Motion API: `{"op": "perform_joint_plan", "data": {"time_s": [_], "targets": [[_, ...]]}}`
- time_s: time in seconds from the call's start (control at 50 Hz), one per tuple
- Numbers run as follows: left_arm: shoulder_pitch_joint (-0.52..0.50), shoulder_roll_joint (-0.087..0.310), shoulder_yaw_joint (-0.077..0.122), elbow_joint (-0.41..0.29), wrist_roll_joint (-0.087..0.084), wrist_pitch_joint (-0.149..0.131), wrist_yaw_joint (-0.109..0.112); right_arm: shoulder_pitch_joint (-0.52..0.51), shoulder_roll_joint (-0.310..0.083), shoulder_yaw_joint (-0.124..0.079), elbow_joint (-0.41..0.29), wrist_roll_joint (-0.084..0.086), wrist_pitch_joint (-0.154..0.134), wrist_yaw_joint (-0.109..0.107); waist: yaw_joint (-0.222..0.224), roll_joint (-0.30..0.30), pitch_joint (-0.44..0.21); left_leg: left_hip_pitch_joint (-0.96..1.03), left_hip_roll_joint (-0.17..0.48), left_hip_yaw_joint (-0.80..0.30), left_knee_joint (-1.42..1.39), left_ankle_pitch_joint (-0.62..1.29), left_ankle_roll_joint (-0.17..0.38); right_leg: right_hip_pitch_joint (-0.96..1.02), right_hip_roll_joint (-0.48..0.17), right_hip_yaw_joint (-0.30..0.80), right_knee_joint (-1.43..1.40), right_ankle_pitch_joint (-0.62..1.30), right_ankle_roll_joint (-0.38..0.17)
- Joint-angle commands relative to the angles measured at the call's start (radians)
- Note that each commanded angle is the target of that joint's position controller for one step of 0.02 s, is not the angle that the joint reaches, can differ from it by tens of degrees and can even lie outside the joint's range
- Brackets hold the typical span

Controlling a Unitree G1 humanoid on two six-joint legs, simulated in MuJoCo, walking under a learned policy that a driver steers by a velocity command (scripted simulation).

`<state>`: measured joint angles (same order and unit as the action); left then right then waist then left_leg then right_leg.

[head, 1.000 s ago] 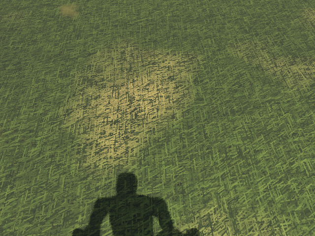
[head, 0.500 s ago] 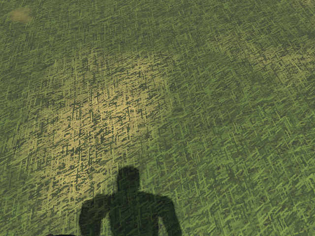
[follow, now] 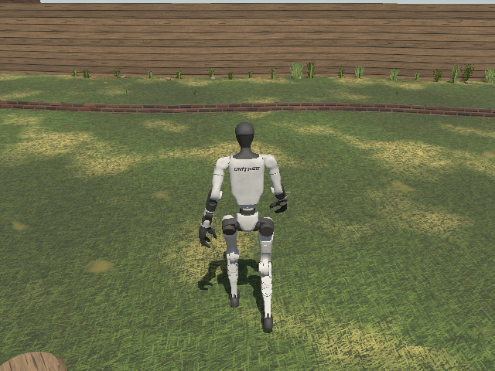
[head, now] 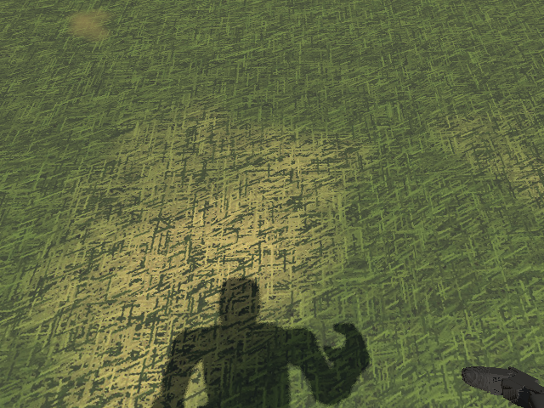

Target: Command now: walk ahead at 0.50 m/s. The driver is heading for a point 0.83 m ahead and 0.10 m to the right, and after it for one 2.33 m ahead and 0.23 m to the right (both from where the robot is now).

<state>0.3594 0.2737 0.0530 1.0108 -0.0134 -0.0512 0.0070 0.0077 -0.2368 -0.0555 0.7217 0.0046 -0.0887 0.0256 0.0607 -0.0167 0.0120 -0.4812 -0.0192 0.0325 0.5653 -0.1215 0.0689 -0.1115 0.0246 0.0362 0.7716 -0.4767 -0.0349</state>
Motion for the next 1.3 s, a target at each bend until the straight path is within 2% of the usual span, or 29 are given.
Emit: {"op": "perform_joint_plan", "data": {"time_s": [0.02,0.04,0.06,0.12,0.18,0.28,0.4,0.44,0.48,0.5,0.52,0.54,0.56,0.58,0.62,0.68,0.74,0.82,0.94,1.0,1.02,1.04,1.06,1.08,1.1,1.12,1.14,1.2,1.3], "targets": [[-0.042,0.146,0.021,-0.096,-0.020,-0.049,-0.016,0.335,-0.167,-0.052,0.045,0.007,0.003,-0.008,-0.163,0.182,-0.190,0.742,0.364,-0.618,-0.263,-0.186,0.217,-0.661,-0.039,0.076,0.500,-0.027,-0.023],[-0.104,0.138,0.021,-0.109,-0.024,-0.051,-0.012,0.256,-0.150,-0.046,0.032,0.001,0.003,-0.008,-0.135,0.104,-0.099,0.592,0.322,-0.502,-0.293,-0.120,0.192,-0.639,-0.088,0.049,0.453,0.061,-0.023],[-0.123,0.127,0.026,-0.110,-0.010,-0.046,-0.008,0.210,-0.126,-0.038,0.031,-0.004,0.000,-0.003,-0.106,0.065,-0.042,0.472,0.289,-0.424,-0.325,-0.036,0.176,-0.599,-0.117,0.041,0.387,0.115,-0.017],[-0.087,0.072,0.024,-0.100,0.002,-0.016,-0.002,0.184,-0.107,-0.030,0.051,-0.008,-0.020,0.002,-0.047,0.098,-0.041,0.329,0.239,-0.303,-0.402,0.060,0.161,-0.466,-0.150,0.036,0.279,0.197,-0.002],[-0.181,0.070,0.025,-0.135,0.007,-0.012,0.000,0.228,-0.149,-0.040,0.085,-0.006,-0.021,-0.011,-0.060,0.079,-0.007,0.328,0.238,-0.250,-0.449,0.069,0.167,-0.537,-0.157,0.029,0.134,0.336,0.026],[-0.331,0.043,0.014,-0.178,0.009,-0.019,-0.014,0.304,-0.164,-0.040,0.143,0.008,-0.012,-0.028,-0.104,0.083,0.028,0.322,0.194,-0.134,-0.449,0.088,0.124,-0.489,-0.121,-0.001,-0.129,0.580,0.046],[-0.467,0.061,0.004,-0.237,-0.005,-0.034,-0.038,0.387,-0.184,-0.044,0.216,0.018,0.003,-0.033,-0.134,0.089,0.076,0.477,0.268,-0.149,-0.385,0.111,0.114,-0.502,-0.099,-0.007,-0.269,0.498,0.011],[-0.431,0.087,0.011,-0.236,-0.005,-0.042,-0.044,0.381,-0.198,-0.048,0.226,0.019,0.015,-0.035,-0.105,0.104,0.048,0.524,0.287,-0.154,-0.324,0.234,0.097,-0.431,-0.080,-0.028,-0.289,0.418,-0.016],[-0.201,0.149,0.047,-0.166,-0.001,-0.044,-0.039,0.355,-0.182,-0.040,0.221,0.018,0.026,-0.036,0.005,0.097,-0.090,0.485,0.217,-0.090,-0.073,0.508,0.056,-0.106,-0.033,-0.074,-0.315,0.414,-0.065],[-0.008,0.221,0.069,-0.124,0.010,-0.044,-0.031,0.355,-0.146,-0.021,0.196,0.000,0.027,-0.038,0.072,0.004,-0.240,0.295,0.155,-0.040,0.226,0.321,0.018,0.202,-0.191,0.102,-0.279,0.448,-0.130],[0.067,0.296,0.086,-0.098,0.008,-0.034,-0.035,0.471,-0.018,0.017,0.188,-0.001,0.006,-0.028,0.025,-0.272,-0.365,-0.112,-0.028,-0.017,0.575,-0.294,-0.055,0.535,-0.411,0.562,-0.387,0.256,-0.297],[0.054,0.195,0.056,-0.101,-0.003,-0.033,-0.038,0.422,-0.114,-0.003,0.200,0.019,-0.015,-0.024,0.054,-0.196,-0.349,-0.225,0.000,-0.151,0.712,-0.454,-0.045,0.513,-0.409,0.663,-0.472,0.128,-0.289],[-0.037,0.151,0.041,-0.121,0.000,-0.036,-0.035,0.333,-0.177,-0.021,0.173,0.041,-0.030,-0.020,0.041,-0.149,-0.201,-0.294,0.054,-0.145,0.738,-0.380,-0.026,0.391,-0.372,0.514,-0.486,0.159,-0.243],[-0.108,0.127,0.033,-0.140,0.009,-0.039,-0.034,0.280,-0.172,-0.020,0.164,0.039,-0.033,-0.025,0.014,-0.077,-0.130,-0.263,0.105,-0.118,0.695,-0.288,-0.021,0.259,-0.330,0.399,-0.506,0.245,-0.215],[-0.171,0.077,0.018,-0.149,0.025,-0.046,-0.038,0.256,-0.149,-0.029,0.162,0.017,-0.020,-0.034,-0.038,-0.062,-0.054,-0.172,0.155,-0.111,0.589,-0.184,-0.028,0.077,-0.267,0.267,-0.561,0.404,-0.188],[-0.149,0.097,0.022,-0.130,0.017,-0.053,-0.034,0.255,-0.096,-0.024,0.159,0.009,0.009,-0.036,-0.067,-0.058,-0.028,-0.136,0.168,-0.096,0.491,-0.134,-0.050,-0.003,-0.254,0.187,-0.621,0.504,-0.201],[-0.103,0.127,0.028,-0.107,0.015,-0.049,-0.016,0.154,-0.092,-0.023,0.122,-0.001,0.015,-0.036,-0.051,-0.037,0.009,-0.201,0.168,-0.085,0.328,0.010,-0.078,0.001,-0.244,0.129,-0.652,0.557,-0.198],[-0.046,0.133,0.026,-0.083,0.008,-0.044,-0.006,0.022,-0.071,-0.011,0.089,0.005,0.008,-0.022,-0.014,-0.043,0.040,-0.147,0.131,-0.050,0.098,0.205,-0.076,-0.009,-0.198,0.043,-0.670,0.536,-0.159],[0.050,0.149,0.033,-0.029,-0.003,-0.018,0.001,-0.127,-0.087,-0.002,0.030,0.017,-0.005,0.010,0.016,-0.037,0.080,-0.176,0.101,-0.049,-0.047,0.154,-0.041,0.176,-0.273,0.050,-0.604,0.580,-0.151],[0.022,0.172,0.042,-0.032,-0.004,-0.004,0.006,-0.036,-0.134,-0.019,0.046,0.015,-0.010,0.017,-0.052,-0.068,0.015,-0.009,0.052,-0.010,-0.078,0.054,0.000,0.222,-0.281,0.038,-0.475,0.852,-0.123],[0.005,0.163,0.039,-0.037,-0.002,0.002,0.006,0.093,-0.167,-0.039,0.087,0.012,-0.010,0.013,-0.120,-0.063,-0.061,0.172,0.022,0.016,-0.097,0.065,0.025,0.190,-0.241,0.005,-0.330,0.979,-0.101],[0.002,0.133,0.025,-0.055,0.008,0.003,0.008,0.276,-0.220,-0.061,0.138,0.003,-0.009,0.004,-0.189,-0.028,-0.190,0.463,0.090,-0.055,-0.053,0.102,0.071,0.040,-0.189,-0.029,-0.097,0.884,-0.072],[0.110,0.024,-0.010,-0.071,0.014,-0.014,-0.003,0.405,-0.317,-0.086,0.161,-0.012,-0.003,-0.003,-0.172,0.185,-0.349,0.883,0.355,-0.479,-0.083,-0.022,0.225,-0.383,-0.031,-0.080,0.303,0.451,0.006],[0.100,0.029,-0.012,-0.055,0.002,-0.036,-0.007,0.415,-0.247,-0.063,0.166,-0.001,0.000,-0.002,-0.183,0.246,-0.405,0.920,0.432,-0.734,-0.230,-0.126,0.260,-0.533,0.029,0.056,0.476,-0.105,0.005],[0.011,0.129,0.017,-0.078,-0.030,-0.050,-0.010,0.338,-0.194,-0.044,0.156,0.004,-0.004,-0.005,-0.179,0.179,-0.246,0.784,0.401,-0.604,-0.256,-0.178,0.203,-0.617,-0.029,0.101,0.547,-0.072,-0.014],[-0.049,0.138,0.021,-0.094,-0.042,-0.053,-0.006,0.254,-0.164,-0.035,0.139,0.000,-0.008,-0.008,-0.148,0.129,-0.143,0.630,0.367,-0.464,-0.287,-0.148,0.164,-0.613,-0.086,0.073,0.513,0.022,-0.023],[-0.078,0.125,0.025,-0.098,-0.033,-0.047,0.001,0.193,-0.127,-0.024,0.137,-0.005,-0.013,-0.005,-0.119,0.092,-0.067,0.493,0.327,-0.361,-0.332,-0.105,0.139,-0.577,-0.122,0.057,0.448,0.096,-0.020],[-0.022,0.056,0.029,-0.078,-0.022,-0.003,0.006,0.141,-0.094,-0.017,0.149,-0.021,-0.029,-0.001,-0.052,0.124,-0.016,0.308,0.269,-0.188,-0.424,-0.017,0.110,-0.447,-0.164,0.065,0.367,0.201,-0.010],[-0.119,0.054,0.040,-0.127,-0.011,0.012,0.002,0.186,-0.139,-0.029,0.182,-0.028,-0.035,-0.026,-0.056,0.079,0.032,0.337,0.261,-0.026,-0.466,0.121,0.108,-0.571,-0.156,0.092,0.188,0.435,0.014]]}}
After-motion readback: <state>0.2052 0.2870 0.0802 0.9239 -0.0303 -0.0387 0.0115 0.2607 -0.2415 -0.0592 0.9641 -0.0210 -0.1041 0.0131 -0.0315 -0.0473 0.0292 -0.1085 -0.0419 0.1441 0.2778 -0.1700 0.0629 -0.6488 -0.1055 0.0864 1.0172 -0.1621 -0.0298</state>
